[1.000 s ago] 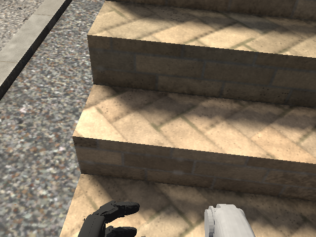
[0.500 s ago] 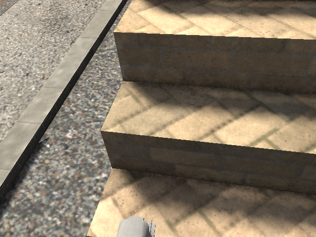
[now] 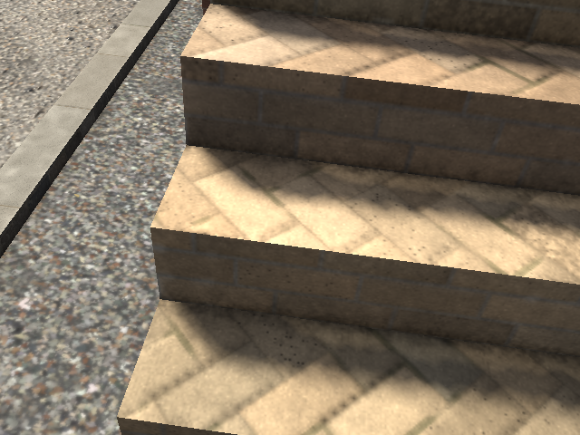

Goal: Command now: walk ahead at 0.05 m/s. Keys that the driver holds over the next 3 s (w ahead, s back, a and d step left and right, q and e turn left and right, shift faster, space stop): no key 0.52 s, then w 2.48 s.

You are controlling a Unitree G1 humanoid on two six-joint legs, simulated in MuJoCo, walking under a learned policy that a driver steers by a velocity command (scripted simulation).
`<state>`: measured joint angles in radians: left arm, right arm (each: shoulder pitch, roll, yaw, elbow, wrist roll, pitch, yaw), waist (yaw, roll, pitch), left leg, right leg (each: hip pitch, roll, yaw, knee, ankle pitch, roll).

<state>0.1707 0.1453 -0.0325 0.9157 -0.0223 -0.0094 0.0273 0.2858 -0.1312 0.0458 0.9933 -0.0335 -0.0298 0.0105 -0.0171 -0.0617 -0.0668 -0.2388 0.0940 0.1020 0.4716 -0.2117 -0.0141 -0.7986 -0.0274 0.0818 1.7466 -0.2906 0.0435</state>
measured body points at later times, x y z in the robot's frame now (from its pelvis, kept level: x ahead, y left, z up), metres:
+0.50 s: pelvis +0.05 -0.04 +0.00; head +0.07 -0.03 +0.45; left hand +0.09 +0.19 -0.15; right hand +0.10 -0.27 -0.14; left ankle +0.04 +0.10 -0.74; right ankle -0.01 -0.17 -0.74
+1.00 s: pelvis +0.07 -0.04 +0.00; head +0.08 -0.04 +0.45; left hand +0.18 +0.19 -0.14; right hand +0.06 -0.28 -0.14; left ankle +0.04 +0.10 -0.74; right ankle -0.03 -0.15 -0.53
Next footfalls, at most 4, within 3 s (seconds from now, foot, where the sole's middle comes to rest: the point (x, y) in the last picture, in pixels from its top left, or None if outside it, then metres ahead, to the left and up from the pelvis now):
0.12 right None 0.03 -0.17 -0.78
1.22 right None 0.23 -0.29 -0.58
1.90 left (348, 384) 0.52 -0.11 -0.39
2.32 right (464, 232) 0.72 -0.31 -0.19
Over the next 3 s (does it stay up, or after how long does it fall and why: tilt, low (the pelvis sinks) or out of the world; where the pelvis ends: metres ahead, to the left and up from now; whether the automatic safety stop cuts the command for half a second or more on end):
stays up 0.93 -0.11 0.73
